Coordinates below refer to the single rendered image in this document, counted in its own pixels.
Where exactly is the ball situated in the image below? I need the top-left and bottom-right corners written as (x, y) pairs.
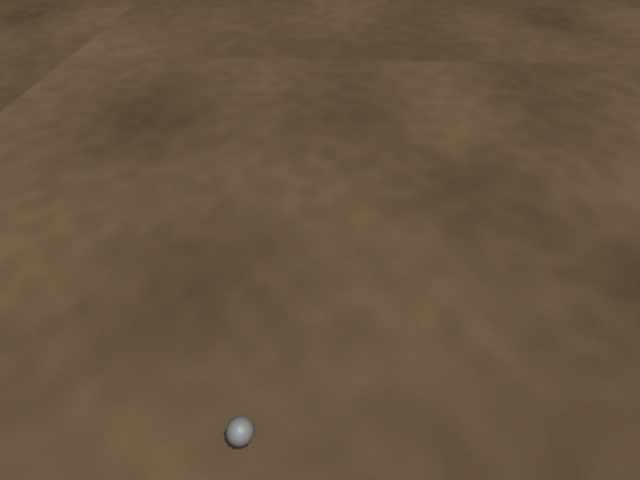
top-left (226, 416), bottom-right (255, 447)

